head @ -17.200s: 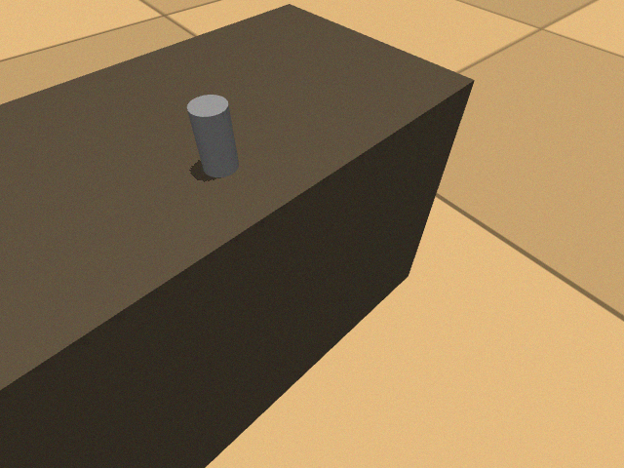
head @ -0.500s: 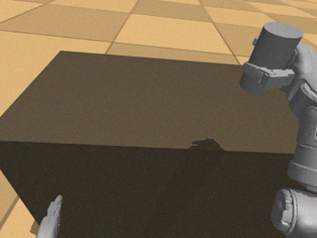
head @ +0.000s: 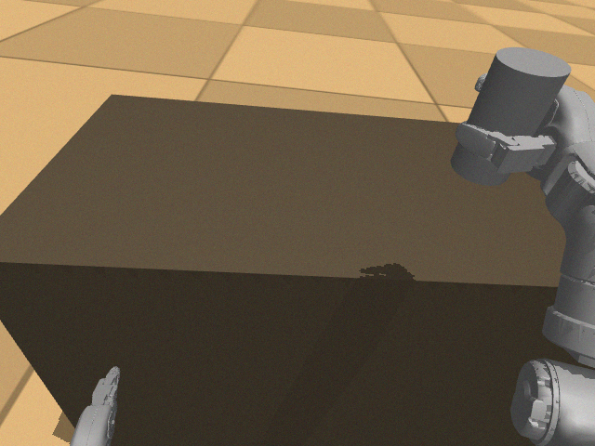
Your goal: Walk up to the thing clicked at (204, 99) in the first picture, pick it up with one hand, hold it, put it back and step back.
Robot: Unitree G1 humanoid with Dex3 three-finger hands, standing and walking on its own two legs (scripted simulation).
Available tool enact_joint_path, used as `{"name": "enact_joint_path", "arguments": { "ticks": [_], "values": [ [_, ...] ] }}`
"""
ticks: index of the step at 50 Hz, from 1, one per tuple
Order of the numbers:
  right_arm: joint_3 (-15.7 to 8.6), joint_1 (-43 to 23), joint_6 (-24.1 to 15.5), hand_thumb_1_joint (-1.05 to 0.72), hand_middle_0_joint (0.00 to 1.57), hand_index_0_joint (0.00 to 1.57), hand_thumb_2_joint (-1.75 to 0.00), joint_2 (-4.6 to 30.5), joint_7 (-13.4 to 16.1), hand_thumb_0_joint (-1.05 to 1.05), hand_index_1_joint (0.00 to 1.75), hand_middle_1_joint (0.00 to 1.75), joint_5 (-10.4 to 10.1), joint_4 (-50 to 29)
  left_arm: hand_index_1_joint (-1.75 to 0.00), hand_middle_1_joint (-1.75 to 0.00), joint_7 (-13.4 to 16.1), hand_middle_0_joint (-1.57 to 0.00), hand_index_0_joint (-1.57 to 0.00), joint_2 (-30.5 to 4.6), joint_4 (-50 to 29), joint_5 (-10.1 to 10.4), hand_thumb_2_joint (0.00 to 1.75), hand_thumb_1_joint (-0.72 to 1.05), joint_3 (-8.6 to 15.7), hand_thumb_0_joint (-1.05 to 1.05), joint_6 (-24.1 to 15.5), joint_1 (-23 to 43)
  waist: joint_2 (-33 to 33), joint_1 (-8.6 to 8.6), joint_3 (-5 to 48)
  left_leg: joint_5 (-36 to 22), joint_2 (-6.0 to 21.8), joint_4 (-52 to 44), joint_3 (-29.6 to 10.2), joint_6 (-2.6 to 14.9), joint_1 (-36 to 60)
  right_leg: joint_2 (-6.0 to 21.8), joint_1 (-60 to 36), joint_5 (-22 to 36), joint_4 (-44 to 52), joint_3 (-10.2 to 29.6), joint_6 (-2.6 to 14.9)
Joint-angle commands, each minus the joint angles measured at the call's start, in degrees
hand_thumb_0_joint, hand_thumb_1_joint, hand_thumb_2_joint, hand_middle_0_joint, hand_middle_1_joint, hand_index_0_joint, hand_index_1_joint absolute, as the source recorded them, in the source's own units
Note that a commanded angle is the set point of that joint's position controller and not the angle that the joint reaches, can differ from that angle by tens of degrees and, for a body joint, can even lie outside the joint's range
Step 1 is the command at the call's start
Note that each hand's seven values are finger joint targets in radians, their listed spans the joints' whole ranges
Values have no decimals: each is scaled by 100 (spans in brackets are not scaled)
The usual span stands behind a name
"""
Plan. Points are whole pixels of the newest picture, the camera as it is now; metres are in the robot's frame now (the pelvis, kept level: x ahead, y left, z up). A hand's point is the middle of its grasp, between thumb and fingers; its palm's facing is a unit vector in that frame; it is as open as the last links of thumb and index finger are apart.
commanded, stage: hold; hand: right
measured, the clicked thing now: (502, 120) +0.34 -0.18 +0.33
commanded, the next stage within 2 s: crouch in 1.74 s
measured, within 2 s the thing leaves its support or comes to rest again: neither
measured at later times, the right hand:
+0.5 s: hand (493, 132) +0.34 -0.18 +0.32, palm faces +0.14 +0.99 +0.01, open 9.2 cm
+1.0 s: hand (498, 127) +0.34 -0.18 +0.32, palm faces +0.14 +0.99 +0.00, open 9.2 cm
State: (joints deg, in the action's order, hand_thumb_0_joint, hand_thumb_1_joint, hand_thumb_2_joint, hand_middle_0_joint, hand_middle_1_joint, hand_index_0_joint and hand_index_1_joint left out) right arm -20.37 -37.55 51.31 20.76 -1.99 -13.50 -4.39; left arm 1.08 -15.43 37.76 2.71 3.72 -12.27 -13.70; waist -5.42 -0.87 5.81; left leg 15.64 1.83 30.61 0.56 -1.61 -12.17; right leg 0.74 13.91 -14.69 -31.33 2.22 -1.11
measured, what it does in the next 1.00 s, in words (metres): stands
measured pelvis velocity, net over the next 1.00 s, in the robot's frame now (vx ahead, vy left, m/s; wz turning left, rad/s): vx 0.00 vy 0.00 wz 0.00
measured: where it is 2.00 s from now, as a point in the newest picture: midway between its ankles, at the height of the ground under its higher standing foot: outside the picture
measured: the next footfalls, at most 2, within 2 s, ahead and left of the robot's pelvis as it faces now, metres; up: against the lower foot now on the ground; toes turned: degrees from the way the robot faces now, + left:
none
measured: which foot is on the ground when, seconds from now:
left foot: down 0.00-1.00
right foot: down 0.00-1.00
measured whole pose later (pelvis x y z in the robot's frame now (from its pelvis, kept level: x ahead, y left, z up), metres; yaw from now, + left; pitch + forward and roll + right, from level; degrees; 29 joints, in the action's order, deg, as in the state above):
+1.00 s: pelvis +0.00 +0.00 +0.00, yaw +0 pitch -3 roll +0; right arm -20.7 -36.5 50.3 20.1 -1.1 -13.9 -5.1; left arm 1.6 -15.2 38.0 2.6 4.4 -12.9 -13.9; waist -5.2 -0.7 6.0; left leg 15.9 1.8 30.7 0.4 -1.7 -11.6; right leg 0.8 13.4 -15.0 -31.5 2.1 -1.0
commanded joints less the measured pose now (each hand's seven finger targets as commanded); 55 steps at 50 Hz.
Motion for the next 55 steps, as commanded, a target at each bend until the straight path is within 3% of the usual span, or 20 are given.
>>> {"name": "enact_joint_path", "arguments": {
  "ticks": [1, 3, 6, 12, 17, 24, 27, 28, 29, 32, 34, 36, 38, 41, 42, 43, 44, 51, 52, 55],
  "values": [
    [-538, -2622, -437, -28, 131, 135, -132, 1461, 45, 0, 144, 144, -95, -1159, -4, -5, 73, -5, -5, -818, -1094, 3, 4, -53, 339, 0, -386, 847, 544, -12, 1044, -651, -211, -564, 397, 110, -140, -164, -586, 706, 434, -186, 187],
    [-487, -2843, -499, -30, 132, 136, -133, 1403, 76, 0, 145, 145, -116, -1329, -5, -5, 49, -5, -5, -628, -1166, 16, 4, -53, 176, 0, -410, 1015, 507, -53, 1141, -674, -205, -563, 386, 107, -58, -173, -608, 735, 429, -207, 171],
    [-535, -2825, -483, -30, 131, 135, -130, 1410, 138, 0, 143, 143, -115, -1052, -5, -5, 104, -4, -5, -736, -1125, 6, 4, -54, 286, 0, -426, 930, 534, -11, 879, -584, -203, -576, 371, 110, -173, -157, -535, 620, 441, -213, 188],
    [-60, -2913, -397, -29, 131, 135, -131, 1018, 56, 0, 144, 144, -22, -896, -5, -5, 81, -5, -5, -586, -971, 2, 4, -53, 148, 0, -459, 1078, 437, 58, 825, -402, -208, -593, 357, 95, -257, -183, -495, 420, 473, -212, 189],
    [-435, -2428, -296, -22, 128, 133, -131, 1291, -7, 0, 143, 143, -73, -673, -4, -5, 57, -5, -5, -707, -836, 16, 3, -53, 290, 0, -405, 795, 434, 7, 919, -836, -185, -579, 368, 88, -124, -202, -575, 864, 428, -217, 183],
    [-635, -2602, -489, -24, 131, 136, -132, 1472, 128, 0, 145, 145, -53, -951, -5, -5, 57, -4, -5, -739, -1070, 6, 4, -53, 358, 0, -369, 811, 729, 9, 889, -869, -182, -601, 348, 78, -111, -189, -561, 849, 392, -236, 209],
    [-193, -2780, -620, -25, 131, 135, -131, 1045, 124, 0, 144, 144, -59, -1468, -5, -5, 42, -4, -5, -472, -1349, 10, 5, -54, 1, 0, -420, 1157, 597, -2, 887, -391, -175, -640, 311, 83, -168, -193, -529, 400, 457, -252, 212],
    [-418, -2592, -635, -28, 133, 137, -132, 1295, 145, 0, 145, 145, -21, -1217, -5, -5, 72, -4, -5, -523, -971, 9, 4, -53, 150, 0, -391, 957, 473, -42, 672, -265, -173, -651, 305, 99, -255, -196, -441, 288, 469, -254, 210],
    [-183, -2607, -649, -26, 132, 137, -133, 1063, 122, 0, 146, 146, -18, -1273, -5, -5, 74, -4, -5, -526, -1144, 13, 4, -53, 109, 0, -411, 1069, 474, 18, 738, -231, -185, -649, 304, 106, -254, -181, -497, 250, 495, -240, 207],
    [-342, -2415, -640, -24, 130, 134, -132, 1254, 75, 0, 144, 144, -17, -1204, -5, -5, 99, -5, -5, -660, -974, 13, 4, -53, 237, 0, -406, 895, 272, -15, 929, -624, -179, -558, 306, 117, -178, -177, -581, 666, 425, -241, 177],
    [-58, -2589, -601, -25, 128, 132, -129, 985, 29, 0, 141, 141, -27, -1406, -5, -6, 101, -5, -6, -646, -1179, 8, 4, -53, 176, 0, -426, 1071, 146, 55, 1034, -603, -187, -548, 322, 127, -148, -169, -665, 648, 445, -225, 157],
    [-247, -2382, -555, -28, 129, 133, -130, 1087, 41, 0, 142, 142, -48, -1213, -5, -6, 120, -5, -6, -800, -892, 2, 4, -53, 398, 0, -410, 880, 178, 56, 1011, -707, -198, -559, 359, 137, -128, -150, -669, 761, 475, -203, 144],
    [-315, -2319, -557, -30, 129, 133, -130, 1165, 33, 0, 142, 142, -60, -1265, -5, -6, 90, -5, -6, -640, -988, 3, 4, -53, 202, 0, -403, 871, 215, 8, 1003, -691, -200, -554, 376, 139, -83, -155, -599, 766, 447, -200, 142],
    [-307, -2540, -566, -26, 129, 133, -130, 1114, 62, 0, 142, 142, -102, -1454, -5, -5, 103, -5, -5, -691, -1276, 4, 4, -54, 269, 0, -414, 918, 556, 78, 1110, -745, -214, -589, 384, 107, -57, -159, -673, 777, 448, -211, 169],
    [-493, -2314, -536, -29, 130, 134, -131, 1312, 84, 0, 143, 143, -103, -1104, -5, -6, 118, -5, -6, -693, -958, 4, 4, -53, 328, 0, -379, 719, 564, 28, 799, -625, -217, -608, 387, 106, -147, -160, -520, 647, 451, -204, 180],
    [-311, -2484, -567, -25, 129, 134, -132, 1123, 80, 0, 144, 144, -100, -1310, -5, -6, 87, -5, -6, -558, -1106, 5, 4, -53, 186, 0, -391, 867, 519, 37, 944, -667, -215, -604, 383, 103, -108, -166, -585, 692, 466, -213, 173],
    [-541, -2388, -543, -28, 130, 134, -131, 1341, 116, 0, 144, 143, -113, -1052, -5, -5, 114, -5, -5, -634, -993, 11, 4, -54, 277, 0, -396, 895, 621, -34, 676, -524, -210, -631, 373, 92, -176, -170, -447, 555, 461, -219, 175],
    [-207, -2599, -445, -25, 129, 133, -131, 1035, 111, 0, 143, 143, -46, -795, -5, -5, 89, -5, -5, -680, -841, 1, 4, -53, 331, 0, -441, 963, 392, 84, 680, -566, -210, -616, 354, 99, -236, -167, -502, 558, 481, -226, 183],
    [-105, -2568, -447, -25, 129, 133, -131, 924, 92, 0, 143, 143, -45, -859, -5, -5, 60, -5, -5, -533, -859, 7, 4, -54, 131, 0, -448, 1048, 424, 21, 639, -523, -222, -611, 370, 102, -217, -166, -457, 546, 499, -216, 169],
    [-232, -2470, -459, -25, 129, 133, -131, 1052, 75, 0, 143, 143, -31, -759, -5, -5, 69, -5, -5, -615, -1122, 8, 4, -53, 190, 0, -439, 1120, 643, 5, 856, -577, -206, -641, 367, 73, -64, -177, -501, 623, 482, -209, 188]
  ]
}}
